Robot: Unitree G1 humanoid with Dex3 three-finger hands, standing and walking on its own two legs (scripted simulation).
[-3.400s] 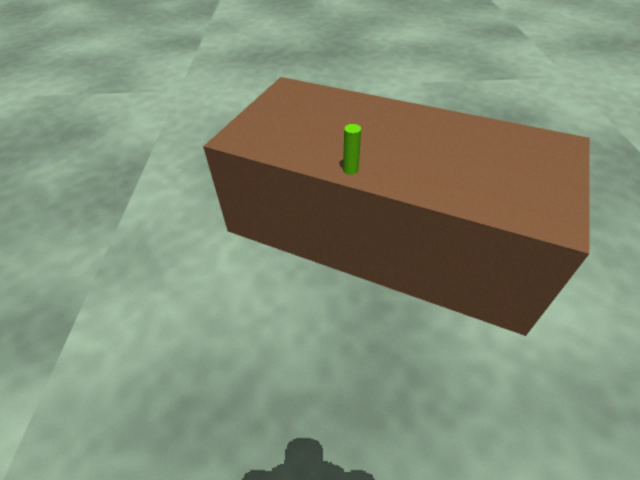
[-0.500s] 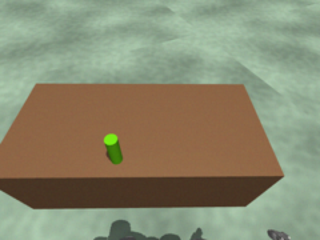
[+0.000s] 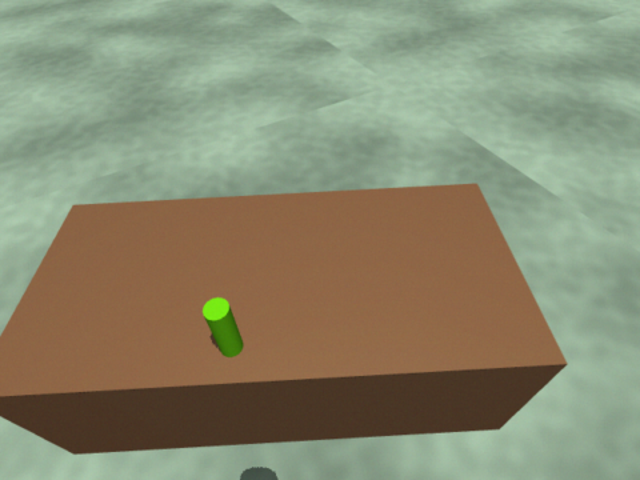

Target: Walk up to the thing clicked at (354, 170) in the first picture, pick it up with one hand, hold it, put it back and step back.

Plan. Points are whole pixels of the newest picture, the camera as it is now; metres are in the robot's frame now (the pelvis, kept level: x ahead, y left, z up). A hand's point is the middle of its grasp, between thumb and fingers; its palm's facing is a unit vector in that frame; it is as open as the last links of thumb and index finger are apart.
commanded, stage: walk up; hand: left
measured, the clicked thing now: (224, 329) +0.46 +0.23 -0.24
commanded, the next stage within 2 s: stand in 0.88 s
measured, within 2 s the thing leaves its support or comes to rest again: neither
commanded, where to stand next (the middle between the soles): +0.07 +0.00 m, yaw +2 degrees
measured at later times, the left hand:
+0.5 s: hand out of the picture +0.10 +0.25 -0.15, palm faces +0.00 -0.95 -0.31, open 7.4 cm
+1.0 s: hand out of the picture +0.10 +0.27 -0.15, palm faces -0.01 -0.95 -0.32, open 7.4 cm
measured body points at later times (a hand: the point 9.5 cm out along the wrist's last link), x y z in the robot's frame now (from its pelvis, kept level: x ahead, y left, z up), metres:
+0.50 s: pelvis +0.01 +0.00 +0.01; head +0.03 +0.01 +0.46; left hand +0.10 +0.30 -0.12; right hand +0.08 -0.30 -0.12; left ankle +0.03 +0.14 -0.73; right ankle +0.00 -0.11 -0.73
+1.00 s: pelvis +0.02 +0.02 +0.01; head +0.04 +0.02 +0.46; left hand +0.10 +0.32 -0.12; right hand +0.11 -0.28 -0.11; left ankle +0.03 +0.14 -0.73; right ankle +0.00 -0.11 -0.73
